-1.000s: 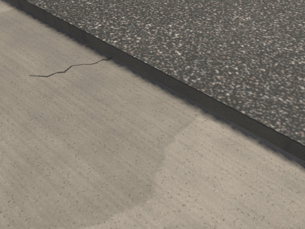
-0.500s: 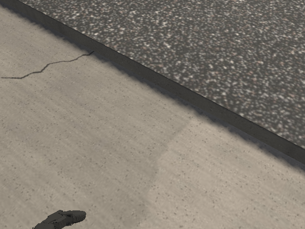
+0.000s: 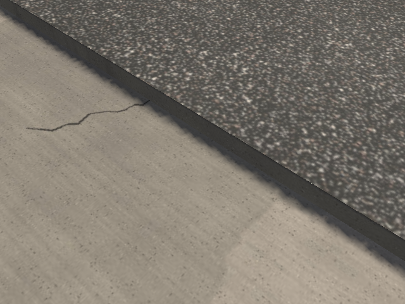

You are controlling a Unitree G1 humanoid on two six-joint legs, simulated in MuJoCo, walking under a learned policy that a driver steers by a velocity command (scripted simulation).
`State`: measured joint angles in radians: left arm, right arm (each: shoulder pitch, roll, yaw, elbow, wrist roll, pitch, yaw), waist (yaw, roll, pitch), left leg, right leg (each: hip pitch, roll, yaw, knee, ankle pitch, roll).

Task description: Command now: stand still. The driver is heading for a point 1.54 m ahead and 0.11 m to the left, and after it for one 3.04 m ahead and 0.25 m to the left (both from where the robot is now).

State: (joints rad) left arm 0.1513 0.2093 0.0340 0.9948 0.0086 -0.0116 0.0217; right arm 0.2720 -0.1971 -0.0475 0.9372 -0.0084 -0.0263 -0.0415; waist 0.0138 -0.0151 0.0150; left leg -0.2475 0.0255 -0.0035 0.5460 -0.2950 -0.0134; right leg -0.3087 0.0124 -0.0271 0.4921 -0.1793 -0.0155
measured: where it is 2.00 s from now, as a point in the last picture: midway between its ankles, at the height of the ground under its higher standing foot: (205, 255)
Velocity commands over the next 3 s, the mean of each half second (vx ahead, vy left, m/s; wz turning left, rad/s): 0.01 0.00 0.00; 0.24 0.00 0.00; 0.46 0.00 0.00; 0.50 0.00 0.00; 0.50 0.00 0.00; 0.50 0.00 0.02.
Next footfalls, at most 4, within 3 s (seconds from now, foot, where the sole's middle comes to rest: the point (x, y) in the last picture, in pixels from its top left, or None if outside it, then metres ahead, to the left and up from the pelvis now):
1.28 left None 0.48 0.12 -0.77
1.82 right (236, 237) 0.76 -0.10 -0.77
2.34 left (184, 177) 1.03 0.10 -0.77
2.94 right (226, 100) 1.40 -0.08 -0.67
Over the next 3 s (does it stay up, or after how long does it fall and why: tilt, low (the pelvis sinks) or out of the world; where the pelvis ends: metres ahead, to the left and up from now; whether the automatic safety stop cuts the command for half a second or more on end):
stays up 1.24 -0.01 0.01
